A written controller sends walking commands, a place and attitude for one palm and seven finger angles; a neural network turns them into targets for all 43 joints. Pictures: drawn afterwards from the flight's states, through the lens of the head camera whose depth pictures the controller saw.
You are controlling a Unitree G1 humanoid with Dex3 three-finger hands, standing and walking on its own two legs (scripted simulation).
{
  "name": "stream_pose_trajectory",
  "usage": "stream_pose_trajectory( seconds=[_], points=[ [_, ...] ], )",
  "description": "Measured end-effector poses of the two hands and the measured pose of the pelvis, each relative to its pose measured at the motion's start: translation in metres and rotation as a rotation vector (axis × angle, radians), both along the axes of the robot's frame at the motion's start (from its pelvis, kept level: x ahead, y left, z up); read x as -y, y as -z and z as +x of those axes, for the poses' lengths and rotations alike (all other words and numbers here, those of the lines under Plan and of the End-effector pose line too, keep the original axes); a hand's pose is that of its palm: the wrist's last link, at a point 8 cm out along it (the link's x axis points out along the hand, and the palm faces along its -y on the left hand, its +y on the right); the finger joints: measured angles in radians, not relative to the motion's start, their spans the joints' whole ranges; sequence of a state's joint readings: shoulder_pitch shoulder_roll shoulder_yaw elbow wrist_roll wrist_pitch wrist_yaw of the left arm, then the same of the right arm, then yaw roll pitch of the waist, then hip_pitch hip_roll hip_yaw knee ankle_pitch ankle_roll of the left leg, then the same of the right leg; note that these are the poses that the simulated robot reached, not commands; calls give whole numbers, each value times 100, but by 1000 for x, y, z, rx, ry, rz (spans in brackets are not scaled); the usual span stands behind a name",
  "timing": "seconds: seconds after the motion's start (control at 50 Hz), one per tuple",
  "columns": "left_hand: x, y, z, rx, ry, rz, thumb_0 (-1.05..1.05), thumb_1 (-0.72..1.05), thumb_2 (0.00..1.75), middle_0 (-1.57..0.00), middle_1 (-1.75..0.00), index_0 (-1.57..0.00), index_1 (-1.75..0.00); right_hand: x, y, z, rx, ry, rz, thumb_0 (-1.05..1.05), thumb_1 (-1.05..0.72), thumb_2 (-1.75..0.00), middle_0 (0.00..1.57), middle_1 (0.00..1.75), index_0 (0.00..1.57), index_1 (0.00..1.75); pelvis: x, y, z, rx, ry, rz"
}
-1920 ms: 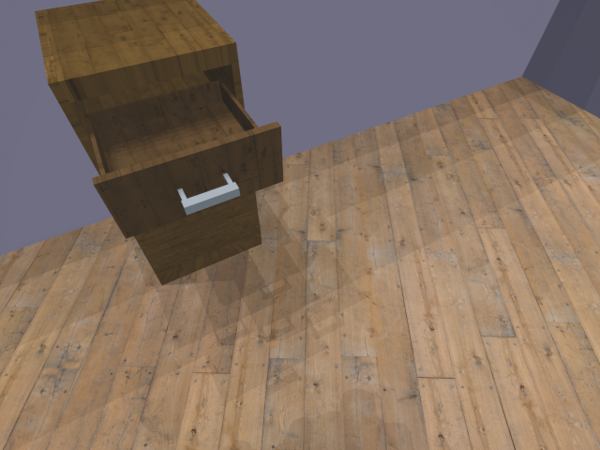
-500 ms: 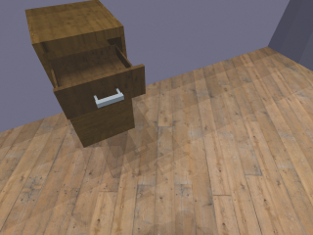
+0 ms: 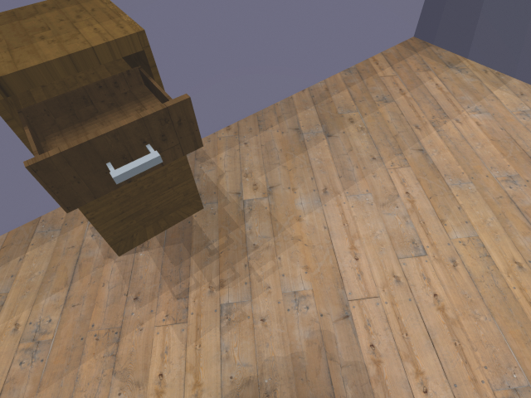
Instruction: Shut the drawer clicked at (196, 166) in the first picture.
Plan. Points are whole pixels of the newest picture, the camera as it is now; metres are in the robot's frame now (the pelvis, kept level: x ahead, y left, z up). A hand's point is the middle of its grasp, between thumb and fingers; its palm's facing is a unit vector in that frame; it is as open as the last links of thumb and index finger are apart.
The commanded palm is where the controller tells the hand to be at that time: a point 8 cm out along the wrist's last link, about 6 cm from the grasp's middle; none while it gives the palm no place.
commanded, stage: walk to a spot facing it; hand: left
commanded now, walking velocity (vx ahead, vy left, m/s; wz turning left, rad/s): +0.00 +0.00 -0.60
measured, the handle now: (133, 162) +0.59 +0.38 -0.05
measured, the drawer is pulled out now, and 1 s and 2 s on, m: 0.30 0.30 0.30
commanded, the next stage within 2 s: none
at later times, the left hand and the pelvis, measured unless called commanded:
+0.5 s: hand out of the picture +0.08 +0.21 -0.14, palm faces -0.11 -0.97 -0.22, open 7.4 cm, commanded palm none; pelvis +0.06 +0.02 +0.03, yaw -14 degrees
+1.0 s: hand (235, 265) +0.39 +0.11 -0.15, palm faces -0.57 -0.80 -0.18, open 7.4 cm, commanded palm none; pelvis +0.19 +0.02 +0.01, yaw -34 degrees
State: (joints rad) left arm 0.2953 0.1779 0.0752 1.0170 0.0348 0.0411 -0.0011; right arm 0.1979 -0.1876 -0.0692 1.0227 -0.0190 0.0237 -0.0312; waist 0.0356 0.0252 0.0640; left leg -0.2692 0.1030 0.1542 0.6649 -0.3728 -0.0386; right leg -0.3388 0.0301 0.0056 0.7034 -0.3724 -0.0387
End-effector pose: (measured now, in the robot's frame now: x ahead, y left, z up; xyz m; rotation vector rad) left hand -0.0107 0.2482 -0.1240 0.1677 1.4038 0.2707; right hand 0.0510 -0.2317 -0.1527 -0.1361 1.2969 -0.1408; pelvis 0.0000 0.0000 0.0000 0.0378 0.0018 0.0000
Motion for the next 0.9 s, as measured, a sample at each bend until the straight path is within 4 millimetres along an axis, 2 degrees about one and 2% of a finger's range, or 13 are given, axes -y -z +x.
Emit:
stream_pose_trajectory(
  seconds=[0.06,0.14,0.3,0.38,0.48,0.58,0.62,0.66,0.74,0.82,0.9],
  points=[
    [6,-7,9,17,19,19,0,91,90,-20,-30,-20,-30,15,-3,10,12,11,-11,1,-91,-90,20,30,20,30,8,-4,0,-2,7,-8],
    [16,-16,20,26,43,11,0,90,90,-20,-30,-20,-30,29,-21,25,55,24,-30,1,-91,-90,20,30,20,30,15,-15,0,-9,46,-3],
    [23,-23,48,57,128,-32,0,90,90,-21,-30,-20,-30,44,-47,48,158,64,-65,1,-91,-90,19,30,20,30,12,-26,14,-29,132,-12],
    [16,-23,64,66,164,-45,0,90,90,-21,-30,-20,-30,40,-56,60,199,86,-76,1,-91,-90,19,30,20,30,4,-28,27,-32,173,-18],
    [-4,-19,86,44,204,-55,0,90,90,-21,-30,-20,-30,24,-65,81,244,120,-86,1,-91,-90,19,30,20,30,-12,-27,50,-32,230,-27],
    [-34,0,125,13,260,-65,0,90,90,-21,-30,-20,-30,2,-67,99,299,169,-122,1,-90,-90,20,30,20,30,-35,-15,81,-36,290,-48],
    [-44,7,151,6,297,-65,1,90,90,-21,-30,-20,-30,-6,-65,93,294,205,-137,1,-90,-90,20,30,20,30,-42,-12,92,-27,321,-42],
    [-48,6,182,16,345,-66,1,90,90,-21,-30,-20,-30,-15,-65,78,251,250,-140,1,-90,-90,20,30,20,30,-45,-15,105,-21,360,-42],
    [-43,-2,250,68,437,-75,1,91,90,-20,-30,-19,-30,-35,-64,41,122,349,-132,1,-90,-90,20,30,20,30,-46,-23,130,-26,418,-53],
    [-21,-6,312,112,526,-85,1,91,90,-20,-30,-19,-30,-57,-60,4,-13,451,-108,1,-90,-90,20,30,20,30,-43,-25,152,-30,469,-64],
    [18,-5,365,133,618,-108,1,91,90,-20,-30,-19,-30,-78,-55,-27,-133,557,-70,1,-90,-90,20,30,20,30,-35,-23,171,-30,523,-63]
  ],
)
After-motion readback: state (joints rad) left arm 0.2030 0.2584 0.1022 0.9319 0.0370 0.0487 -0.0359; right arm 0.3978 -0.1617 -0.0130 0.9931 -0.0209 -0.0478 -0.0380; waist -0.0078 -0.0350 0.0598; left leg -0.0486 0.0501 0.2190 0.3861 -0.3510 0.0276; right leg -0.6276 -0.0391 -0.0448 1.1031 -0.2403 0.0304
